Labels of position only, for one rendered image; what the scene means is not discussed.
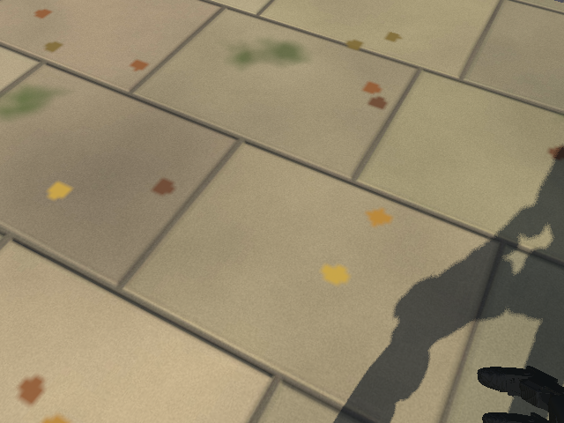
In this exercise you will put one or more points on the robot right hand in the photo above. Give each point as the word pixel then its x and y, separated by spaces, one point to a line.
pixel 532 385

